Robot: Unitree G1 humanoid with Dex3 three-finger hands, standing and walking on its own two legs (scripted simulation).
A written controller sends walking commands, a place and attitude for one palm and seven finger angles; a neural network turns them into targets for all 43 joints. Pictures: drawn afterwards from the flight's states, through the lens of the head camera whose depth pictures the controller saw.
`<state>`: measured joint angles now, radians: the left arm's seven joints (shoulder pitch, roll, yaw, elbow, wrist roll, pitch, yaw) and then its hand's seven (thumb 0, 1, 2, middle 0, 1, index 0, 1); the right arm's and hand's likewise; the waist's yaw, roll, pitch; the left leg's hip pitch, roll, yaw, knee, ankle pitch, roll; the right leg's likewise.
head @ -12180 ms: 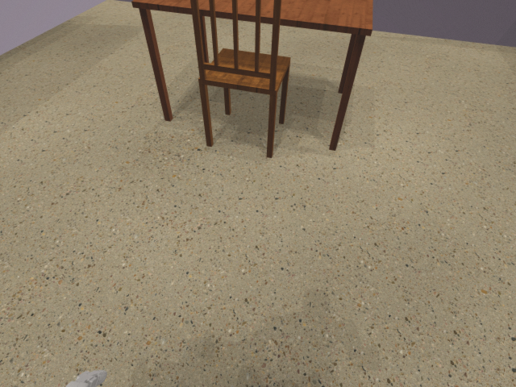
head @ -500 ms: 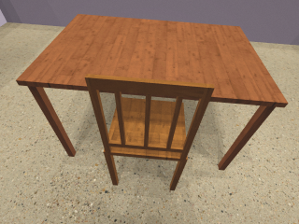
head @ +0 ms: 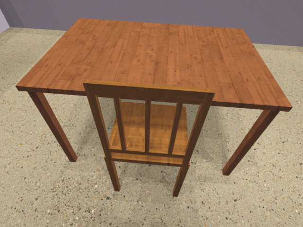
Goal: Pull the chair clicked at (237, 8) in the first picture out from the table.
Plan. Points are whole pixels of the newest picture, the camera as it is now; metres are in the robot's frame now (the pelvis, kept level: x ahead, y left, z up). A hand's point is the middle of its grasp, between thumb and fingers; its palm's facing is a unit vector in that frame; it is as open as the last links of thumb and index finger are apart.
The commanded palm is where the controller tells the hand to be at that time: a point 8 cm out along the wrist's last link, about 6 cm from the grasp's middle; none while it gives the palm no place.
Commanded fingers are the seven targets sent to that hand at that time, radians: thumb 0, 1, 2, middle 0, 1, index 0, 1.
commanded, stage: look again from close up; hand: left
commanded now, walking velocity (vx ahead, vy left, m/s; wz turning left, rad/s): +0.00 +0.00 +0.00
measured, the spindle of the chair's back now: (147, 128) +0.48 +0.05 -0.08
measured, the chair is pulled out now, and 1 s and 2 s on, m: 0.00 0.00 0.00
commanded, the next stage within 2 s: none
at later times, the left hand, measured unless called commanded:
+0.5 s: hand out of the picture -0.04 +0.14 -0.17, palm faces +0.04 -0.98 -0.17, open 7.3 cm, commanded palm none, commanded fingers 0.00 0.90 0.90 -0.20 -0.30 -0.20 -0.30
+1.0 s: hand out of the picture -0.04 +0.12 -0.17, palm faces +0.06 -0.98 -0.17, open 7.3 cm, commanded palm none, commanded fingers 0.00 0.90 0.90 -0.20 -0.30 -0.20 -0.30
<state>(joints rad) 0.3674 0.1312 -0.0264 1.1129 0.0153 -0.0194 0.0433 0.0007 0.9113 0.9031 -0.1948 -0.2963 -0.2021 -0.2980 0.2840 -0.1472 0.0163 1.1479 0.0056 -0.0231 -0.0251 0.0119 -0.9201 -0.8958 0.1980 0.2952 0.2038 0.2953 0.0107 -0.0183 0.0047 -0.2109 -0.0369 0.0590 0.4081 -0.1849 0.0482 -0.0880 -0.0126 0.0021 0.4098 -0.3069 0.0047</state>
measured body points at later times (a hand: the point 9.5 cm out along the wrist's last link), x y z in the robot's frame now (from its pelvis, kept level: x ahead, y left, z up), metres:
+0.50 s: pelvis +0.00 -0.02 +0.00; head +0.00 -0.02 +0.45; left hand -0.04 +0.19 -0.16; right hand +0.00 -0.23 -0.16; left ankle +0.02 +0.09 -0.74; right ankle -0.05 -0.12 -0.74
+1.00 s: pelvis +0.01 -0.03 +0.00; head +0.01 -0.03 +0.45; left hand -0.04 +0.17 -0.16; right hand +0.01 -0.25 -0.16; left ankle +0.02 +0.09 -0.74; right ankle -0.05 -0.12 -0.74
